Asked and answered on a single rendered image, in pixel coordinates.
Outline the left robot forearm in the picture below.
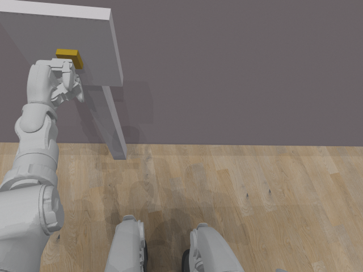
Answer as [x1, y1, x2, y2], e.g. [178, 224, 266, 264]
[0, 103, 59, 192]

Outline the button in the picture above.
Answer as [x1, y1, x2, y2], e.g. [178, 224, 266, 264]
[56, 49, 83, 69]

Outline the left robot upper arm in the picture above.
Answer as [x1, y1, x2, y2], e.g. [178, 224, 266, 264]
[0, 184, 65, 272]

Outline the right robot shin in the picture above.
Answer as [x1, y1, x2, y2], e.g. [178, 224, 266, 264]
[189, 223, 208, 272]

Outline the panel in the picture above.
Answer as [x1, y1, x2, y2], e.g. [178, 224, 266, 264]
[0, 0, 127, 160]

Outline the robot left hand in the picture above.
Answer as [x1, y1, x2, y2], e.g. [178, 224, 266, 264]
[27, 58, 85, 112]

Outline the robot right thigh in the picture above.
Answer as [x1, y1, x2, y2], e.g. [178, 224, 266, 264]
[190, 227, 244, 272]

